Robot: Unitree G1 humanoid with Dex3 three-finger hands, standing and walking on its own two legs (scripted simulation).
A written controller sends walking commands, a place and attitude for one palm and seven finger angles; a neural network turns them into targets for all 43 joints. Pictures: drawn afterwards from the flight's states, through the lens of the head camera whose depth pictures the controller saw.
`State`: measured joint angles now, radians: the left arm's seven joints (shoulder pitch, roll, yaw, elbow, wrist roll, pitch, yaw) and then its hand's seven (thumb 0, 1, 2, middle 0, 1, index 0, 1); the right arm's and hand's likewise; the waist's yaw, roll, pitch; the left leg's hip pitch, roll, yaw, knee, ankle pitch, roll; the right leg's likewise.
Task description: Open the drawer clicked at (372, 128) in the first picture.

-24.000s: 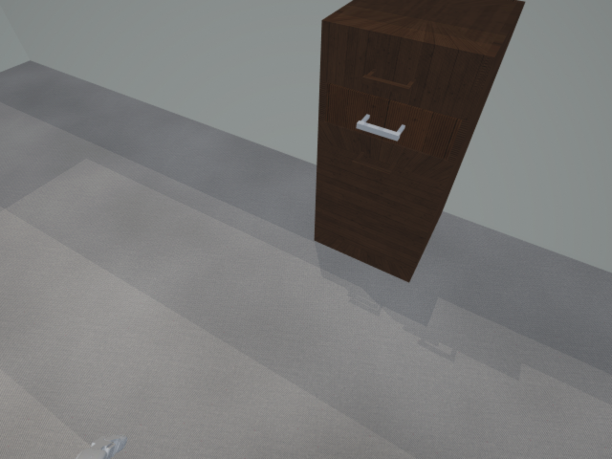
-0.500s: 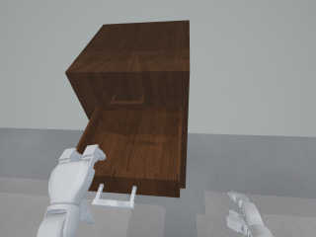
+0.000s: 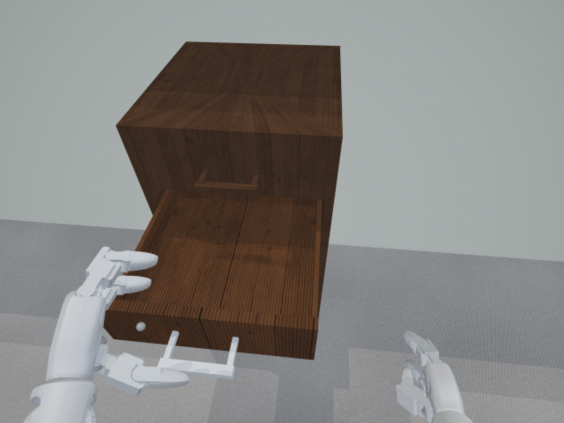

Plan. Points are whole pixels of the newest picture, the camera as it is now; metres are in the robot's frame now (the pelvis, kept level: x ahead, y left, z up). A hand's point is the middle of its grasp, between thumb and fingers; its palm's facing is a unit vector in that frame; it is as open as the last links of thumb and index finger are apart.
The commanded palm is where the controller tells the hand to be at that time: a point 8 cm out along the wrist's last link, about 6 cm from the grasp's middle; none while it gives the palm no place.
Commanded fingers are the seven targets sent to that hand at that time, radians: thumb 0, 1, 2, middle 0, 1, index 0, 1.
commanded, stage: draw the hand back to the body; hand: left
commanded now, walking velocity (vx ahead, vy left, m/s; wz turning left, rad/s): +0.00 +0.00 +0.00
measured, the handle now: (200, 355) +0.24 +0.18 -0.11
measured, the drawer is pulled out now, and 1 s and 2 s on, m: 0.30 0.30 0.30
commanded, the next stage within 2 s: step back with the hand held close in 0.80 s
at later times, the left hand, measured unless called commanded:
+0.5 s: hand (78, 299) +0.19 +0.24 +0.17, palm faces +0.40 -0.81 -0.44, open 9.5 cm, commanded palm +0.14 +0.28 +0.18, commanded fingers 0.00 0.76 0.84 -0.21 -0.39 -0.21 -0.39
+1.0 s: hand (72, 299) +0.19 +0.25 +0.17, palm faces +0.42 -0.79 -0.45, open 7.4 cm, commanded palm +0.12 +0.28 +0.18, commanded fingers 0.00 0.90 0.90 -0.20 -0.30 -0.20 -0.30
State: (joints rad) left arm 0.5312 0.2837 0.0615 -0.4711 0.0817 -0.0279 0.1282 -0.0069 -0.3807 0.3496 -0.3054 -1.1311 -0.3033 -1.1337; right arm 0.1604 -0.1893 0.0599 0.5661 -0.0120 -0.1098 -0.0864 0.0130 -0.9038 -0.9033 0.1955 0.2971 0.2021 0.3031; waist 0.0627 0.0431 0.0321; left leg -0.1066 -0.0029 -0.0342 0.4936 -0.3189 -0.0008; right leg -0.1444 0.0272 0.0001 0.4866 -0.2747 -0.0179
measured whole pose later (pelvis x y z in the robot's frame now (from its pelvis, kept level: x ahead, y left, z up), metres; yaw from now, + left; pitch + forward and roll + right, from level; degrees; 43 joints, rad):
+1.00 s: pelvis +0.00 +0.00 +0.00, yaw +2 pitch -1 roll -1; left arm 0.54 0.33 0.33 -0.49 -0.02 -0.16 0.12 0.01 0.89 0.90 -0.21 -0.31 -0.21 -0.31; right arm 0.16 -0.21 0.02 0.62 0.00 -0.13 -0.09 0.01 -0.90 -0.90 0.20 0.30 0.20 0.30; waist 0.03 0.06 0.02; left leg -0.16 0.00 -0.07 0.48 -0.30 0.00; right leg -0.16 0.03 -0.04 0.42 -0.24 -0.02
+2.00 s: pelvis -0.14 -0.03 -0.01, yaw +2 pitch +2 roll +0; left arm 0.58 0.40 0.34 -0.63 -0.04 -0.24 0.11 0.01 0.89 0.90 -0.21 -0.30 -0.21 -0.30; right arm 0.13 -0.19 -0.01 0.61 0.02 -0.11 -0.05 0.01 -0.90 -0.90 0.20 0.30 0.21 0.30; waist -0.02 -0.01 0.06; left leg -0.50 0.01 -0.04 0.83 -0.35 -0.02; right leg -0.34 0.03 -0.03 0.55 -0.25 -0.04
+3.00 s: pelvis -0.28 -0.09 +0.00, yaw +3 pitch +0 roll +2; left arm 0.63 0.37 0.36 -0.53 -0.01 -0.25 0.15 0.01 0.89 0.90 -0.21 -0.30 -0.21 -0.30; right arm 0.24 -0.21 -0.01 0.63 0.01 -0.11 -0.05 0.01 -0.90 -0.90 0.20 0.30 0.20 0.30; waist -0.02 -0.02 -0.02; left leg -0.26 -0.01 0.05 0.59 -0.39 0.04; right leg -0.29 0.01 -0.09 0.47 -0.19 -0.08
